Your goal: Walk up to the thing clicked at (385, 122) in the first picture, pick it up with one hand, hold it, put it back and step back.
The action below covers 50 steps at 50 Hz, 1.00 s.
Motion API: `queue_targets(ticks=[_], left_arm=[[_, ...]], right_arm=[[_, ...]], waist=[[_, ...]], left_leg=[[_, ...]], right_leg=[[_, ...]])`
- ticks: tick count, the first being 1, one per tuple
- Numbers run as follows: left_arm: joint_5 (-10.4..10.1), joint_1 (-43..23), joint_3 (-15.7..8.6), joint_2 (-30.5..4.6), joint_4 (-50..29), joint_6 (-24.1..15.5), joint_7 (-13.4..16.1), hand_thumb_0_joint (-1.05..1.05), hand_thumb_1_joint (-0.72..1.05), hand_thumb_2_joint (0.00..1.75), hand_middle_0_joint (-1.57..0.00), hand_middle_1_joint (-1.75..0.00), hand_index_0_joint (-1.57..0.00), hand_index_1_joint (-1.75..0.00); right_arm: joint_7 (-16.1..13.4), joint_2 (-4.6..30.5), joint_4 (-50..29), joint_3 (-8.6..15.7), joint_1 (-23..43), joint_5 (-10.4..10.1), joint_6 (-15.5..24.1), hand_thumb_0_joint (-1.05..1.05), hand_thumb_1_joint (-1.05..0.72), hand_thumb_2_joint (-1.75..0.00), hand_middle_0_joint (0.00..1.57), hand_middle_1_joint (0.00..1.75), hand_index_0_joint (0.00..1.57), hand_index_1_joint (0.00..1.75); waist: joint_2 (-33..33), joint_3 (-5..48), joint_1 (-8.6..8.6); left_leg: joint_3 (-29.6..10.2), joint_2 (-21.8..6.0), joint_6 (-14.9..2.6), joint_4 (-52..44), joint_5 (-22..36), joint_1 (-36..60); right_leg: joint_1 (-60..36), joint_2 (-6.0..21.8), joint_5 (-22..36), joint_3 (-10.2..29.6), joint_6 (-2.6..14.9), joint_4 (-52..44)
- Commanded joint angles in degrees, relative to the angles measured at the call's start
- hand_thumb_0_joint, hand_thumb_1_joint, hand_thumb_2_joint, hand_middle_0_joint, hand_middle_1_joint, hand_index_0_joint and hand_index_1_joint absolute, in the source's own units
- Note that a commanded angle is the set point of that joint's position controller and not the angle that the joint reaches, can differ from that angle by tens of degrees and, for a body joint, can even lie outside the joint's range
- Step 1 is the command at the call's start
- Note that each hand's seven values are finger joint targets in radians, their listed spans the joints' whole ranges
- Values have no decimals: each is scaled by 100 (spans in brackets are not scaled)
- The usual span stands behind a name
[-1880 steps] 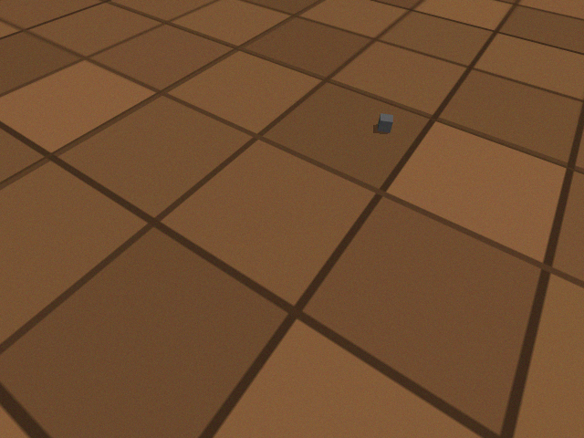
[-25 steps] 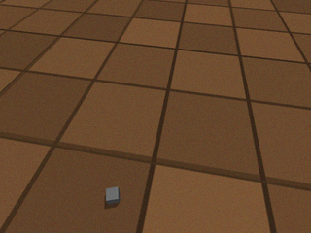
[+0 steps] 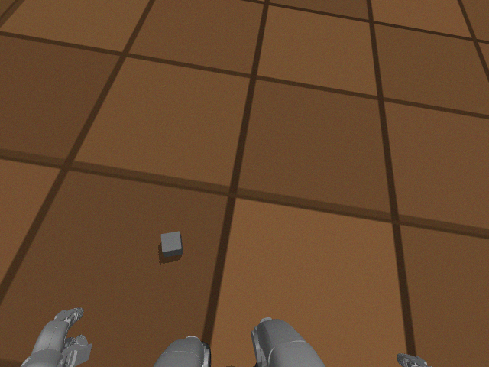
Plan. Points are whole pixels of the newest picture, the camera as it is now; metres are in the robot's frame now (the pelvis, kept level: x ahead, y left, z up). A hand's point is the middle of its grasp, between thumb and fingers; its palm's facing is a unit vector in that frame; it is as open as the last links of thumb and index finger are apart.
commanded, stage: step back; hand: left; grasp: from above
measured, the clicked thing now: (172, 244) +0.50 +0.22 -0.73
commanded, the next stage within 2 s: none
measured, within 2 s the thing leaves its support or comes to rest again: neither
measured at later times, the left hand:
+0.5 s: hand out of the picture +0.02 +0.26 -0.14, palm faces -0.03 -0.91 -0.41, open 7.4 cm
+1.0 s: hand out of the picture -0.18 +0.25 -0.16, palm faces -0.07 -0.91 -0.41, open 7.4 cm
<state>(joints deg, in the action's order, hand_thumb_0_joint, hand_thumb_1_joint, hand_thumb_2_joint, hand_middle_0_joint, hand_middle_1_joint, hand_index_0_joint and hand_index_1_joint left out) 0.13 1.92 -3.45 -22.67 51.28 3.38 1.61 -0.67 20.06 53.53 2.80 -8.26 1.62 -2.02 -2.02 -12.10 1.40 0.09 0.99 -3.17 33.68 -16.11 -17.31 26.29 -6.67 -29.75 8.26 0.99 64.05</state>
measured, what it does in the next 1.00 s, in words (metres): walks backwards: right foot, then left foot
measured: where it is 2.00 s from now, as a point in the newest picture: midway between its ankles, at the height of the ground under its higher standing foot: outside the picture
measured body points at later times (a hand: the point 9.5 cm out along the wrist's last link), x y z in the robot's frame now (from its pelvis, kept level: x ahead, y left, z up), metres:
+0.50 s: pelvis -0.11 +0.00 +0.00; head -0.04 -0.02 +0.44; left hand +0.02 +0.30 -0.11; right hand -0.02 -0.33 -0.13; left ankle -0.15 +0.13 -0.70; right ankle -0.05 -0.13 -0.73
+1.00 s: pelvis -0.28 -0.02 -0.02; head -0.22 -0.04 +0.43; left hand -0.18 +0.29 -0.13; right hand -0.15 -0.35 -0.13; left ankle -0.15 +0.12 -0.73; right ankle -0.29 -0.14 -0.74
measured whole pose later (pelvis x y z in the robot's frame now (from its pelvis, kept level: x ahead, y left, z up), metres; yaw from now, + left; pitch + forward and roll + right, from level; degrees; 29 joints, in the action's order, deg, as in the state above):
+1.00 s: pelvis -0.28 -0.02 -0.02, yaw -4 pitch -4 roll -2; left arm 1.7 11.0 -4.9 -20.9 49.9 2.5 -0.2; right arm -0.8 23.7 45.9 3.2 -4.2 0.9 -2.7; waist 4.1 -12.1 -0.3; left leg -3.0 -4.9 0.3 40.6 -12.9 -24.9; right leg 12.8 -3.6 -21.2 1.2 0.3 38.1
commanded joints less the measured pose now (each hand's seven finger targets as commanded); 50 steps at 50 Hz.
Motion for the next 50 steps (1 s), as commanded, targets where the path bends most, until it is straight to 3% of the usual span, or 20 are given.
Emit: queue_targets(ticks=[1, 5, 10, 11, 12, 13, 18, 24, 27, 28, 29, 30, 31, 34, 42, 45, 47, 48, 49, 50], left_arm=[[60, 289, -282, -945, -468, -160, 52, 0, 90, 90, -20, -30, -20, -30], [66, 491, -334, -907, -492, -202, 18, 0, 90, 90, -20, -30, -20, -30], [165, 1188, -413, -948, -197, -302, -17, 0, 90, 90, -20, -30, -20, -30], [220, 1208, -497, -1306, -280, -324, -21, 0, 90, 90, -20, -30, -20, -30], [133, 895, -558, -1675, -400, -296, -46, 0, 90, 90, -20, -30, -20, -30], [223, 491, -570, -1884, -667, -315, -29, 0, 90, 90, -20, -30, -20, -30], [168, 122, -469, -1129, -897, -315, 12, 0, 90, 90, -20, -30, -20, -30], [174, 883, -439, -1072, -975, -207, 55, 0, 90, 90, -20, -30, -20, -30], [47, 569, -412, -1203, -1107, -79, -18, 0, 90, 90, -20, -30, -20, -30], [30, 596, -350, -977, -1200, -49, -33, 0, 90, 90, -20, -30, -20, -30], [2, 652, -301, -745, -1227, -50, -34, 0, 90, 90, -20, -30, -20, -30], [67, 283, -423, -1001, -1218, -47, 54, 0, 90, 90, -20, -30, -20, -30], [130, 130, -455, -1129, -1170, -55, 83, 0, 90, 90, -20, -30, -20, -30], [-2, 918, -465, -1035, -857, -64, -11, 0, 90, 90, -20, -30, -20, -30], [84, 897, -421, -888, -902, -171, -47, 0, 90, 90, -20, -30, -20, -30], [93, 1217, -438, -909, -697, -195, -75, 0, 90, 90, -20, -30, -20, -30], [138, 1782, -460, -895, -365, -226, -99, 0, 90, 90, -20, -30, -20, -30], [187, 1758, -515, -1038, -352, -245, -103, 0, 90, 90, -20, -30, -20, -30], [270, 1687, -611, -1410, -424, -269, -114, 0, 90, 90, -20, -30, -20, -30], [226, 1242, -720, -1959, -679, -236, -131, 0, 90, 90, -20, -30, -20, -30]], right_arm=[[-172, 1371, -554, 391, -303, -42, 169, 0, -90, -90, 20, 30, 20, 30], [-147, 1552, -702, 407, -165, -41, 135, 0, -90, -90, 20, 30, 20, 30], [-68, 1478, -821, 343, 243, -158, 45, 0, -90, -90, 20, 30, 20, 30], [-51, 1379, -883, 309, 249, -212, 46, 0, -90, -90, 20, 30, 20, 30], [-65, 1160, -893, 270, 417, -218, 19, 0, -90, -90, 20, 30, 20, 30], [-109, 1305, -811, 349, 360, -164, -29, 0, -90, -90, 20, 30, 20, 30], [-89, 1237, -497, 242, -273, -216, 25, 0, -90, -90, 20, 30, 20, 30], [-129, 1105, -776, 179, -192, -150, 155, 0, -90, -90, 20, 30, 20, 30], [-114, 1164, -551, 294, -704, -42, 215, 0, -90, -90, 20, 30, 20, 30], [-117, 1446, -632, 389, -610, 67, 235, 0, -90, -90, 20, 30, 20, 30], [-89, 2010, -713, 509, -420, 140, 225, 0, -90, -90, 20, 30, 20, 30], [-30, 2381, -813, 554, -241, 66, 195, 0, -90, -90, 20, 30, 20, 30], [-56, 2292, -820, 558, -90, 77, 225, 0, -90, -90, 20, 30, 20, 30], [-99, 1557, -994, 331, 574, 64, 234, 0, -90, -90, 20, 30, 20, 30], [-123, 1544, -1009, 406, -217, -17, 193, 0, -90, -90, 20, 30, 20, 30], [-90, 1679, -1126, 427, 102, 12, 94, 0, -90, -90, 20, 30, 20, 30], [-84, 1738, -1198, 446, 380, -52, 12, 0, -90, -90, 20, 30, 20, 30], [-71, 1578, -1175, 385, 332, -120, -19, 0, -90, -90, 20, 30, 20, 30], [-70, 1327, -1234, 317, 269, -151, -31, 0, -90, -90, 20, 30, 20, 30], [-135, 1204, -1309, 319, 416, -170, -27, 0, -90, -90, 20, 30, 20, 30]], waist=[[826, 1728, 104], [949, 1613, 78], [628, 1760, -243], [-210, 1710, -256], [-1148, 1244, -348], [-1358, 910, -375], [-538, 1095, -61], [-920, 1822, -416], [-829, 1884, -91], [-269, 1861, -143], [1196, 1751, -176], [1543, 1470, 145], [1427, 1173, 175], [889, 1062, -439], [1212, 1521, 80], [1471, 1615, -45], [1287, 1769, -341], [1020, 1662, -322], [-151, 1428, -286], [-1256, 1129, -442]], left_leg=[[-1442, -1429, -989, -370, 3909, 2205], [-1409, -1605, -1108, -293, 3530, 1815], [-942, -1067, -406, 204, 1622, 152], [-673, -575, -89, 789, 682, -633], [-148, 429, 213, 1863, -1192, -816], [-649, 436, 303, 3153, -2091, -377], [-919, 696, 418, 3640, -1231, -841], [-411, 33, 397, 552, -1317, -906], [-89, 36, 289, -1331, 754, 439], [-979, -551, 123, -1294, 1275, 911], [-2475, -1704, -347, -1377, 2184, 1359], [-3071, -2450, -1280, -1496, 2328, 292], [-3307, -2523, -1508, -1608, 1957, -217], [-1315, -1431, -852, -1072, 2665, 462], [-1253, -1541, -1202, -542, 2850, 1708], [-1264, -1473, -961, -431, 2140, 1053], [-989, -1240, -662, -45, 1549, 355], [-914, -942, -325, 134, 843, -220], [-774, -209, 11, 980, -465, -1274], [-548, 596, 313, 2320, -1759, -1328]], right_leg=[[429, 223, 41, 1, -209, -532], [-165, 511, 55, -320, -181, -1721], [-2075, 674, 2268, -412, 208, -3786], [-2268, 1450, 2746, 744, 605, -3851], [-1322, 2497, 2655, 1878, 1443, -4485], [-211, 3090, 2788, 2588, 1915, -4725], [-1151, 1809, 3782, 522, 1118, -3969], [-3104, 1905, 4883, 531, 1100, -3186], [-2128, 1638, 4187, 237, 686, -2612], [-1229, 1313, 3028, 128, 389, -2306], [52, 392, 914, -326, 117, -1370], [-111, 63, -841, -11, -20, -376], [-217, 169, -768, 350, -20, 317], [282, -9, 122, 395, 37, 881], [106, 336, -33, -111, -361, -1014], [-828, 564, 326, -532, -212, -2531], [-1813, 547, 1534, -820, -34, -3945], [-2100, 607, 1772, -524, 71, -4035], [-2142, 1428, 1376, 971, 357, -4283], [-812, 2667, 1017, 2176, 1227, -4810]])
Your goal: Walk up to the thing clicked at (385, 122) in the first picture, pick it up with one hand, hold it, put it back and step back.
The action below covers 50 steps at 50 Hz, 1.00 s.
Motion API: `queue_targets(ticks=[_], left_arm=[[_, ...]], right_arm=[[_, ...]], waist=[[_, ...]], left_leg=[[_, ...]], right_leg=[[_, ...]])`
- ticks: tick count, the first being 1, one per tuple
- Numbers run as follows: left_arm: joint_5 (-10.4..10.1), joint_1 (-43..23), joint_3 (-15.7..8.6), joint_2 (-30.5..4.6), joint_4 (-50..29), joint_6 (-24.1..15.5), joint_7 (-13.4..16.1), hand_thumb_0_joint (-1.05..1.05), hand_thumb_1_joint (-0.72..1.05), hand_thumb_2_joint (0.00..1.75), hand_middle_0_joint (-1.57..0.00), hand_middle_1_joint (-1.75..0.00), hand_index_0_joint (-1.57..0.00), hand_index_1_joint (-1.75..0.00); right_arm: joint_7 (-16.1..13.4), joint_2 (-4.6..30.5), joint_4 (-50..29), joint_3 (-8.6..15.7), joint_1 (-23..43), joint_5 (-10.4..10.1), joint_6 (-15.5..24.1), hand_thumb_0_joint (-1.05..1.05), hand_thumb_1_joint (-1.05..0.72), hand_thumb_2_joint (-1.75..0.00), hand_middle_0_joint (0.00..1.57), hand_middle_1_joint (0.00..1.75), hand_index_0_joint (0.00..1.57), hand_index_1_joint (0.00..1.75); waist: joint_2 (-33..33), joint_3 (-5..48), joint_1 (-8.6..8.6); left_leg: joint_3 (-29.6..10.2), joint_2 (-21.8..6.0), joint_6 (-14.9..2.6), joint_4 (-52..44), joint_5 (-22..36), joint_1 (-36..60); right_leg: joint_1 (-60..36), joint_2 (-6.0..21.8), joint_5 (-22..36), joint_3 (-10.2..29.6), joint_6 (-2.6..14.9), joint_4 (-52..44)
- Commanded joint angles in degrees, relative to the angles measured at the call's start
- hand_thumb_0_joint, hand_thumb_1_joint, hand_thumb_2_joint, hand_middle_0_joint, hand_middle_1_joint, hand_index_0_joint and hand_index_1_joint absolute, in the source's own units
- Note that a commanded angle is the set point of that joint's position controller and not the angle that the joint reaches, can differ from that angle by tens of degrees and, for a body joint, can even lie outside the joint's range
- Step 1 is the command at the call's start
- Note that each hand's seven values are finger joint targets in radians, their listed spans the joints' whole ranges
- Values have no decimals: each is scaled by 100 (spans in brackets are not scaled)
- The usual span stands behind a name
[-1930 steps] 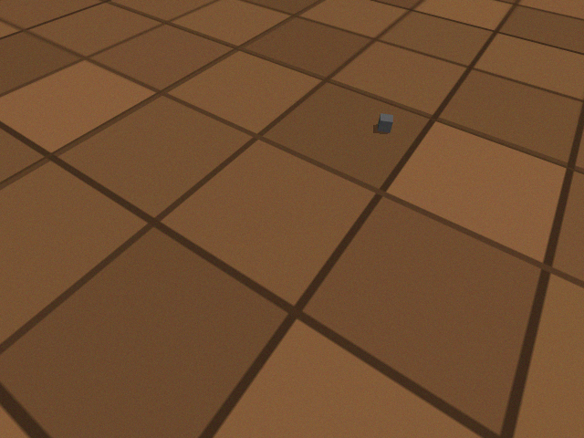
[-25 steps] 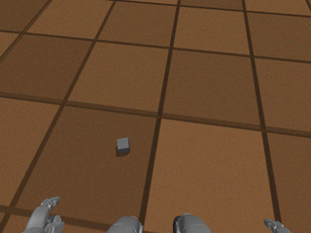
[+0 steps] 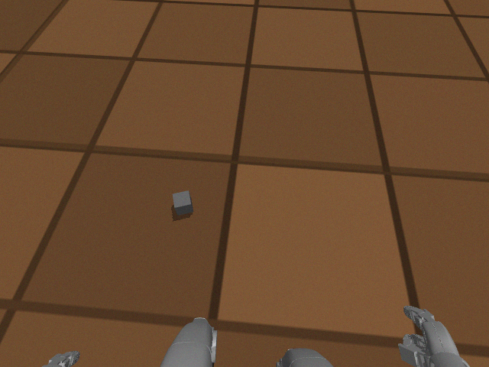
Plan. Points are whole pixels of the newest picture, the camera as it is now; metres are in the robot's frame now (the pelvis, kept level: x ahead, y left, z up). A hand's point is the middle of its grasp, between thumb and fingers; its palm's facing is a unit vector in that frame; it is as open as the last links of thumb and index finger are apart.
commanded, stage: step back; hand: left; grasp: from above
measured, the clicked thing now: (183, 203) +0.76 +0.30 -0.71
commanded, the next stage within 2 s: stand in 1.88 s
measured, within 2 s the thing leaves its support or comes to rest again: neither
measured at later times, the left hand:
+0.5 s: hand out of the picture -0.05 +0.25 -0.13, palm faces +0.07 -0.93 -0.35, open 7.4 cm
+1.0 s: hand out of the picture -0.26 +0.22 -0.11, palm faces +0.12 -0.88 -0.46, open 7.4 cm
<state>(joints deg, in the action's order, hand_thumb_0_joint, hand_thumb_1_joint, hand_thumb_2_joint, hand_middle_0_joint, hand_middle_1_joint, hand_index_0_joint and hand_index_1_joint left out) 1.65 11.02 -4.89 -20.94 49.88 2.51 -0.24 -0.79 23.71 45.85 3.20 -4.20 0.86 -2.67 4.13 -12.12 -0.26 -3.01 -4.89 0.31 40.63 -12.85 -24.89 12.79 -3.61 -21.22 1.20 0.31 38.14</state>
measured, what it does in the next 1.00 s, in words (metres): walks backwards: left foot, then right foot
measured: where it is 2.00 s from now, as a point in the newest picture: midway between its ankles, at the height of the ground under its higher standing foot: outside the picture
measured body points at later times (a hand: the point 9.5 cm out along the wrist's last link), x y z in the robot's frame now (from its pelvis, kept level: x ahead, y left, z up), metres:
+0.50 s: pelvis -0.16 -0.02 +0.02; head -0.12 +0.00 +0.46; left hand -0.06 +0.30 -0.10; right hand -0.08 -0.33 -0.10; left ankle -0.14 +0.11 -0.71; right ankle -0.14 -0.16 -0.63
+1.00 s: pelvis -0.31 -0.07 +0.01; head -0.27 -0.09 +0.46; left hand -0.27 +0.27 -0.08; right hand -0.21 -0.37 -0.13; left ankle -0.34 +0.07 -0.71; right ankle -0.25 -0.17 -0.71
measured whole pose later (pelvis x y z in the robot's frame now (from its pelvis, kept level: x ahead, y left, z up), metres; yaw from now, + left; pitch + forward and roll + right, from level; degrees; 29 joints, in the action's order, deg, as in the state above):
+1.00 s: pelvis -0.31 -0.07 +0.01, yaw +7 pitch -2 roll +1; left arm 2.7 12.1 -4.4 -21.4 50.3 -0.4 0.0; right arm 0.2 22.9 54.4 3.0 -13.3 1.7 -2.7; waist 3.3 -5.2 -1.6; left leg -4.1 0.7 0.1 40.4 -29.2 -15.2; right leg 19.6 1.6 -17.0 -3.1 1.9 37.9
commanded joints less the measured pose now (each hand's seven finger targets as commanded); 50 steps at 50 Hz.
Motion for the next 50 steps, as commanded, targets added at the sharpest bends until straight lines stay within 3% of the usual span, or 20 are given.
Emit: queue_targets(ticks=[1, 5, 8, 12, 16, 17, 18, 19, 23, 29, 31, 33, 34, 35, 36, 39, 40, 45, 48, 50], left_arm=[[116, -175, -598, -2365, -785, -162, 90, 0, 90, 90, -20, -30, -20, -30], [77, -942, -427, -1397, -933, -165, 134, 0, 90, 90, -20, -30, -20, -30], [133, -308, -380, -1287, -939, -160, 174, 0, 90, 90, -20, -30, -20, -30], [93, -61, -379, -1289, -951, -93, 259, 0, 90, 90, -20, -30, -20, -30], [-40, -259, -264, -1262, -1046, 91, 176, 0, 90, 90, -20, -30, -20, -30], [-66, -177, -201, -1086, -1104, 98, 153, 0, 90, 90, -20, -30, -20, -30], [-114, -335, -197, -1025, -1141, 76, 170, 0, 90, 90, -20, -30, -20, -30], [-33, -803, -335, -1314, -1175, 77, 228, 0, 90, 90, -20, -30, -20, -30], [-134, -132, -344, -1242, -719, 102, 111, 0, 90, 90, -20, -30, -20, -30], [-48, -90, -204, -1041, -654, -75, 105, 0, 90, 90, -20, -30, -20, -30], [-58, 229, -214, -1004, -407, -173, 126, 0, 90, 90, -20, -30, -20, -30], [41, 458, -263, -1187, -117, -246, 154, 0, 90, 90, -20, -30, -20, -30], [113, 366, -369, -1622, -157, -275, 151, 0, 90, 90, -20, -30, -20, -30], [98, 136, -504, -2152, -338, -233, 132, 0, 90, 90, -20, -30, -20, -30], [122, -187, -527, -2407, -500, -248, 159, 0, 90, 90, -20, -30, -20, -30], [81, -656, -303, -1532, -504, -333, 203, 0, 90, 90, -20, -30, -20, -30], [72, -461, -310, -1433, -411, -344, 214, 0, 90, 90, -20, -30, -20, -30], [130, 322, -379, -1439, -260, -429, 183, 0, 90, 90, -20, -30, -20, -30], [97, 142, -405, -1666, -291, -388, 131, 0, 90, 90, -20, -30, -20, -30], [67, 54, -290, -1582, -287, -327, 92, 0, 90, 90, -20, -30, -20, -30]], right_arm=[[-170, 1124, -461, 403, -38, -68, 18, 0, -90, -90, 20, 30, 20, 30], [-116, 916, 13, 282, -864, -111, 82, 0, -90, -90, 20, 30, 20, 30], [-128, 923, -58, 225, -742, -63, 140, 0, -90, -90, 20, 30, 20, 30], [-128, 793, -121, 188, -811, 16, 223, 0, -90, -90, 20, 30, 20, 30], [-101, 934, 185, 337, -1392, 109, 251, 0, -90, -90, 20, 30, 20, 30], [-104, 1348, 134, 442, -1338, 189, 242, 0, -90, -90, 20, 30, 20, 30], [-53, 1936, -9, 518, -920, 192, 213, 0, -90, -90, 20, 30, 20, 30], [-51, 2198, -120, 570, -755, 181, 228, 0, -90, -90, 20, 30, 20, 30], [-140, 1223, -230, 284, -35, 194, 274, 0, -90, -90, 20, 30, 20, 30], [-88, 1220, -198, 328, -552, 150, 147, 0, -90, -90, 20, 30, 20, 30], [-74, 1269, -177, 310, -437, 107, 61, 0, -90, -90, 20, 30, 20, 30], [-42, 1111, -168, 246, -359, 10, -29, 0, -90, -90, 20, 30, 20, 30], [-43, 828, -258, 162, -413, -41, -16, 0, -90, -90, 20, 30, 20, 30], [-121, 767, -402, 167, -204, -27, 2, 0, -90, -90, 20, 30, 20, 30], [-179, 1047, -304, 330, -129, -21, -24, 0, -90, -90, 20, 30, 20, 30], [-70, 1067, 63, 279, -490, -86, 20, 0, -90, -90, 20, 30, 20, 30], [-74, 881, 59, 209, -499, -56, 44, 0, -90, -90, 20, 30, 20, 30], [-6, 851, 90, 184, -295, 62, 179, 0, -90, -90, 20, 30, 20, 30], [75, 909, 221, 242, -434, 124, 271, 0, -90, -90, 20, 30, 20, 30], [105, 855, 517, 310, -908, 136, 330, 0, -90, -90, 20, 30, 20, 30]], waist=[[-2131, 749, -278], [-1360, 819, 286], [-1326, 1030, -142], [-1611, 1592, -281], [-1166, 1730, -40], [-229, 1752, -51], [884, 1525, -44], [1122, 1324, 310], [67, 1069, -313], [810, 1423, 65], [813, 1706, -31], [393, 1782, -73], [-749, 1565, -4], [-1578, 1346, -182], [-1943, 1030, -346], [-822, 838, 160], [-980, 1017, 87], [-1303, 1306, -463], [-1614, 1221, -333], [-1296, 1225, -93]], left_leg=[[-669, 872, 30, 2706, -2250, -58], [-659, 1275, -4, 2964, -1227, -314], [-490, 1113, 113, 2164, -1457, -476], [-141, 596, 62, 298, -1739, -161], [92, 581, -166, -1922, 358, 1335], [-1276, -392, -501, -1943, 559, 1786], [-2537, -1497, -1226, -2185, 917, 1516], [-3203, -2082, -1960, -2407, 902, 346], [-872, -798, -1215, -1711, 1720, 527], [-859, -871, -1414, -1111, 1980, 2089], [-638, -735, -1192, -585, 2231, 2040], [-368, -299, -758, 22, 1183, 1091], [-274, 383, -406, 629, -538, -300], [-279, 919, -107, 1444, -2081, -771], [-776, 716, -14, 2388, -2332, -137], [-806, 1057, -70, 2818, -1383, -320], [-716, 1075, -55, 2695, -1235, -413], [-413, 655, 123, 809, -1579, -786], [-29, 413, -25, -672, -1985, 309], [307, 723, -183, -1983, -833, 1600]], right_leg=[[1828, 2925, -136, 3607, 1784, -2579], [815, 1394, 1169, 1016, 879, -1683], [-90, 1438, 1578, 1146, 1002, -1439], [-1195, 1843, 2978, 1195, 1124, -868], [-152, 1361, 2131, 846, 610, -54], [926, 909, 969, 575, 325, 522], [1716, -84, -1035, -61, 90, 1482], [1227, 78, -1723, 727, 7, 2687], [1337, -252, -606, 938, 90, 3574], [1258, 284, -921, 317, -166, 766], [551, 282, -219, 13, -85, -860], [-527, 351, 1035, 203, 26, -1938], [-864, 1041, 1220, 1624, 302, -1690], [75, 2268, 859, 2743, 1146, -1872], [1522, 2912, 425, 3602, 1710, -2272], [718, 1708, 1825, 1366, 1033, -1392], [436, 1460, 1791, 1080, 859, -1264], [-1096, 1612, -618, 1641, 1031, -1553], [-321, 1962, -1330, 1784, 1119, -1756], [393, 1573, -829, 1120, 761, -1287]])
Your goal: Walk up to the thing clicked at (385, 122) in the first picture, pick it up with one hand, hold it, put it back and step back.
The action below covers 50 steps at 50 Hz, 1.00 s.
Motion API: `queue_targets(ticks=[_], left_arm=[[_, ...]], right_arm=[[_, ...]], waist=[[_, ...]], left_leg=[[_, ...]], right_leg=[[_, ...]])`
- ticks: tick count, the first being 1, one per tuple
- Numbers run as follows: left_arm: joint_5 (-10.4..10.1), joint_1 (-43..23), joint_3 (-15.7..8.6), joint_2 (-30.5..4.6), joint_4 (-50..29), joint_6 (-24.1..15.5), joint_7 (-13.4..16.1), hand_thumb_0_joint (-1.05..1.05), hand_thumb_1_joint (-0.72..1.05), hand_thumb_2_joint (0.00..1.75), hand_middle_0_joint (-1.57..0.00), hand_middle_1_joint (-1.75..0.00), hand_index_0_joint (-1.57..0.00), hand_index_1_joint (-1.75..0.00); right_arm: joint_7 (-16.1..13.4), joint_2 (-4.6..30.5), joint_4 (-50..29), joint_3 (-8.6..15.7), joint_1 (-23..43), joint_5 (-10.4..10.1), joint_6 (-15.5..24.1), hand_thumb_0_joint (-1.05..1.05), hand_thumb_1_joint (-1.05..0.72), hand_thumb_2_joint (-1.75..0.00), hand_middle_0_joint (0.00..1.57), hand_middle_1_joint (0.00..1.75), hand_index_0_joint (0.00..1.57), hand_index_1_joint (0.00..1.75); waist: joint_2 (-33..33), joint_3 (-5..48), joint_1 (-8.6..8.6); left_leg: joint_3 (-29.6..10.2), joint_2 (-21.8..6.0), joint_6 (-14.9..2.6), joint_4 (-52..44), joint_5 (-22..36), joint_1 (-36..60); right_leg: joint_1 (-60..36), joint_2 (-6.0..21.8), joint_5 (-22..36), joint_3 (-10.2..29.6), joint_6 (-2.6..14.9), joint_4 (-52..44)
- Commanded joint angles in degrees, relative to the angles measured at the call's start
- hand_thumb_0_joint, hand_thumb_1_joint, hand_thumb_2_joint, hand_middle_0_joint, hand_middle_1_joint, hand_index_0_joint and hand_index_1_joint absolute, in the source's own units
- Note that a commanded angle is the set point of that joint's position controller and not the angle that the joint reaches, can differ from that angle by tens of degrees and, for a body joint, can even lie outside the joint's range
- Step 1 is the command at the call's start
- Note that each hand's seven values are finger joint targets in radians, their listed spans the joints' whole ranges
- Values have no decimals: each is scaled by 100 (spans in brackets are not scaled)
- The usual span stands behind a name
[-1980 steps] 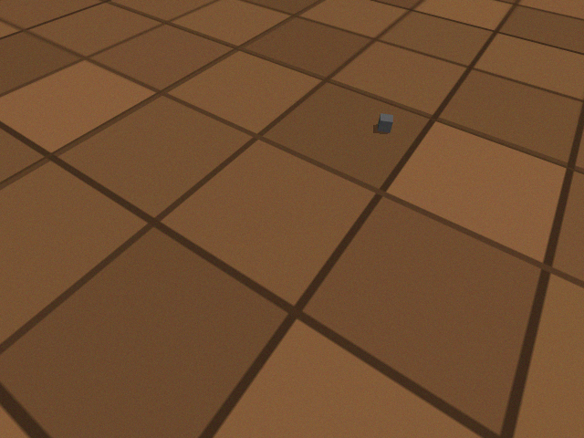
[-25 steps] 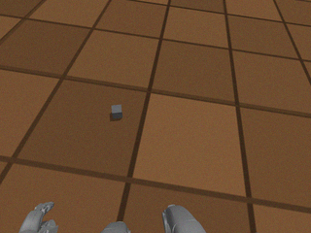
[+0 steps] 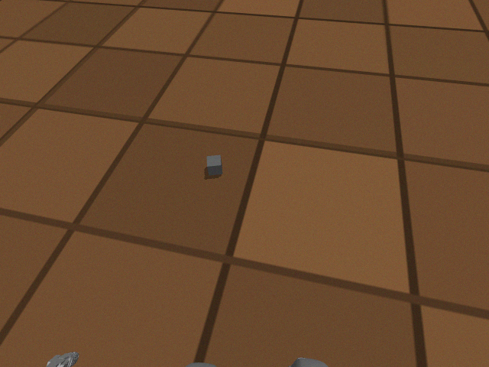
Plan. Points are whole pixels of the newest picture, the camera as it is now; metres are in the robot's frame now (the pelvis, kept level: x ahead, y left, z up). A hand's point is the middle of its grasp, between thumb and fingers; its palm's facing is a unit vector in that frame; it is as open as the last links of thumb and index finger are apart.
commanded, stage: step back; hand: left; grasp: from above
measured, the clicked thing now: (214, 165) +1.10 +0.24 -0.72
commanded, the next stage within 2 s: stand in 0.88 s
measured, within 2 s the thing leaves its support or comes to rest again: neither
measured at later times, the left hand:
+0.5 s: hand out of the picture +0.04 +0.27 -0.13, palm faces +0.03 -0.92 -0.39, open 7.4 cm
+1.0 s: hand (91, 346) +0.16 +0.30 -0.13, palm faces -0.02 -0.94 -0.35, open 7.4 cm
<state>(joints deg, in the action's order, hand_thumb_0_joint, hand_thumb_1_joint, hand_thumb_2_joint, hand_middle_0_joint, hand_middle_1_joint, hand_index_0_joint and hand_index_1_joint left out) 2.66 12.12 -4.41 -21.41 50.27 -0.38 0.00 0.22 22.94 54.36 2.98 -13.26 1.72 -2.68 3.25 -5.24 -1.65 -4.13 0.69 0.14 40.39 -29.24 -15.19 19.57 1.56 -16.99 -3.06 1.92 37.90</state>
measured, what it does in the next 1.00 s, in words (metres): steps on the spot: left foot, then left foot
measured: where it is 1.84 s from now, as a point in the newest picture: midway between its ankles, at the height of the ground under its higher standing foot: outside the picture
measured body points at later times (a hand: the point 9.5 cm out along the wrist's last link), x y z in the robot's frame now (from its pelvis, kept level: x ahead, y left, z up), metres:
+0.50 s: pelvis +0.01 +0.01 +0.01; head +0.03 -0.01 +0.46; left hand +0.04 +0.32 -0.10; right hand +0.09 -0.32 -0.12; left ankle +0.05 +0.16 -0.69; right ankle +0.02 -0.11 -0.72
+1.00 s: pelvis +0.05 +0.04 +0.01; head +0.06 +0.04 +0.46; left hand +0.16 +0.34 -0.11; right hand +0.16 -0.25 -0.11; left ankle +0.07 +0.17 -0.72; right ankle +0.03 -0.10 -0.72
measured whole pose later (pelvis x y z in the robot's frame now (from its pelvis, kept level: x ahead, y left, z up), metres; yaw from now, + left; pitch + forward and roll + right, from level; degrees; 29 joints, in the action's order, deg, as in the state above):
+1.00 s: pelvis +0.05 +0.04 +0.01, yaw -1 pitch -2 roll +0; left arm -0.1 5.2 -0.5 -20.5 60.3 -1.3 -0.2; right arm 0.5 19.2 60.8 0.8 -3.5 0.5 1.1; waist 0.7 -3.8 -0.6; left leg 2.2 -2.2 0.5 29.0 -14.2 -12.3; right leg 8.5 1.7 -16.7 0.5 -1.8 27.7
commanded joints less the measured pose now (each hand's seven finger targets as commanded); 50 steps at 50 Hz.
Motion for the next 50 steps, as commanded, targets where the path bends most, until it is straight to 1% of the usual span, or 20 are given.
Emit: queue_targets(ticks=[1, 3, 4, 7, 11, 12, 14, 15, 16, 19, 25, 28, 29, 30, 32, 35, 39, 41, 45, 50], left_arm=[[-36, 18, -244, -1274, -331, -28, 62, 0, 90, 90, -20, -30, -20, -30], [-174, -318, -176, -1033, -300, -57, 49, 0, 90, 90, -20, -30, -20, -30], [-102, -524, -327, -1531, -240, -75, 46, 0, 90, 90, -20, -30, -20, -30], [-180, -152, -227, -1143, -61, -176, -78, 0, 90, 90, -20, -30, -20, -30], [-120, 405, -253, -1027, 306, -276, -10, 0, 90, 90, -20, -30, -20, -30], [-79, 650, -286, -1128, 385, -306, 45, 0, 90, 90, -20, -30, -20, -30], [32, 706, -481, -1996, 325, -381, 107, 0, 90, 90, -20, -30, -20, -30], [22, 179, -510, -2101, 129, -377, 98, 0, 90, 90, -20, -30, -20, -30], [-14, -69, -497, -1986, 67, -391, 100, 0, 90, 90, -20, -30, -20, -30], [-66, 68, -369, -1500, 134, -487, 98, 0, 90, 90, -20, -30, -20, -30], [-101, -176, -251, -1458, 71, -396, 74, 0, 90, 90, -20, -30, -20, -30], [-187, -251, -110, -1262, 28, -264, 59, 0, 90, 90, -20, -30, -20, -30], [-210, -107, -45, -1076, 24, -236, 63, 0, 90, 90, -20, -30, -20, -30], [-261, -35, 25, -844, -2, -206, 63, 0, 90, 90, -20, -30, -20, -30], [-282, 16, -45, -1149, 256, -70, 114, 0, 90, 90, -20, -30, -20, -30], [-258, 134, -14, -1051, 468, -140, 84, 0, 90, 90, -20, -30, -20, -30], [-231, 28, -99, -1353, 598, -243, 161, 0, 90, 90, -20, -30, -20, -30], [-227, -517, -53, -1401, 475, -233, 125, 0, 90, 90, -20, -30, -20, -30], [-296, -459, 148, -995, 729, -195, 83, 0, 90, 90, -20, -30, -20, -30], [-251, -813, 160, -1091, 871, -182, 51, 0, 90, 90, -20, -30, -20, -30]], right_arm=[[-4, 1005, -251, 400, -165, 97, 360, 0, -90, -90, 20, 30, 20, 30], [-10, 1705, -363, 472, 77, 116, 387, 0, -90, -90, 20, 30, 20, 30], [14, 1850, -440, 509, 408, 69, 387, 0, -90, -90, 20, 30, 20, 30], [1, 1107, -479, 274, 699, 114, 453, 0, -90, -90, 20, 30, 20, 30], [79, 1114, -395, 297, 628, 26, 324, 0, -90, -90, 20, 30, 20, 30], [65, 913, -408, 253, 554, 12, 272, 0, -90, -90, 20, 30, 20, 30], [14, 661, -560, 192, 569, 21, 239, 0, -90, -90, 20, 30, 20, 30], [-18, 1101, -442, 334, 442, 62, 237, 0, -90, -90, 20, 30, 20, 30], [0, 1227, -351, 373, 237, 36, 276, 0, -90, -90, 20, 30, 20, 30], [63, 958, -203, 325, 95, -10, 341, 0, -90, -90, 20, 30, 20, 30], [87, 767, -182, 267, 191, 10, 345, 0, -90, -90, 20, 30, 20, 30], [-13, 775, 8, 312, 17, 20, 416, 0, -90, -90, 20, 30, 20, 30], [-55, 919, 7, 338, 13, 39, 447, 0, -90, -90, 20, 30, 20, 30], [-96, 1195, -26, 374, 29, 91, 489, 0, -90, -90, 20, 30, 20, 30], [-82, 1609, -148, 379, 629, 23, 476, 0, -90, -90, 20, 30, 20, 30], [-91, 1200, -152, 226, 1040, 8, 435, 0, -90, -90, 20, 30, 20, 30], [-97, 840, -43, 106, 1002, -147, 421, 0, -90, -90, 20, 30, 20, 30], [-109, 838, 138, 128, 814, -108, 401, 0, -90, -90, 20, 30, 20, 30], [-58, 1071, 289, 104, 982, -110, 511, 0, -90, -90, 20, 30, 20, 30], [-36, 920, 391, 29, 1148, -138, 503, 0, -90, -90, 20, 30, 20, 30]], waist=[[-758, 612, 117], [846, 279, 273], [582, -258, 258], [311, -278, 31], [518, 189, -125], [150, 290, -205], [-1221, 48, -304], [-785, -398, -146], [-716, -618, -5], [-528, -61, 27], [-1259, 341, 47], [-948, 624, 235], [-577, 796, 228], [283, 1024, 181], [540, 818, 126], [496, 598, -113], [1, 1099, 21], [-365, 996, 240], [-235, 874, 71], [-312, 750, 146]], left_leg=[[-44, -13, -258, -2048, 994, 1266], [-2971, -1897, -1172, -2993, -2105, 510], [-3030, -2139, -1493, -3157, -2523, -770], [-1290, -1156, -935, -2542, -589, -254], [-609, -841, -614, -1660, -613, -715], [-386, -649, -519, -980, -609, -1063], [-39, 255, -185, 1285, -485, -2223], [-484, -96, -142, 1556, -268, -1884], [-509, -303, -152, 1619, -48, -1839], [-470, -291, -105, 1290, 527, -1494], [425, -256, 43, -233, 789, -393], [626, -65, -20, -1386, 1970, 748], [205, -387, -176, -1535, 2262, 1015], [-1000, -1324, -412, -1885, 2571, 1004], [-1771, -2075, -1320, -2128, 1597, 32], [-593, -1345, -722, -1634, 2213, 14], [19, -810, -255, -762, 3191, -69], [78, -790, -244, -1135, 2699, 516], [-193, -1010, -379, -1524, 3747, 592], [-82, -905, -220, -1876, 3307, 749]], right_leg=[[288, 816, -1116, 1250, 386, -737], [1342, -203, -1501, 66, -156, 833], [736, 83, -1556, 549, -133, 1407], [387, 24, -815, 363, -60, 358], [-1301, -361, -98, -53, -57, -1088], [-1771, -232, -266, 356, -22, -1349], [-1333, 1890, -3359, 3832, 726, -2987], [-441, 2281, -3939, 4181, 1116, -3099], [-250, 2233, -3628, 3937, 1252, -2978], [-794, 1447, -1284, 2290, 797, -2453], [-470, 1104, 656, 1111, 683, -1674], [-114, 813, 1629, 728, 412, -577], [-9, 652, 1652, 619, 233, -214], [126, 191, 887, 397, 8, 380], [-261, -20, -1508, 469, -92, 740], [-613, 58, -382, 377, -25, -583], [-1379, 532, 1952, 1148, 132, -991], [-826, 655, 1791, 1193, 170, -985], [-1248, 413, 1901, 718, -96, -1123], [-1301, 479, 1736, 738, -109, -1522]])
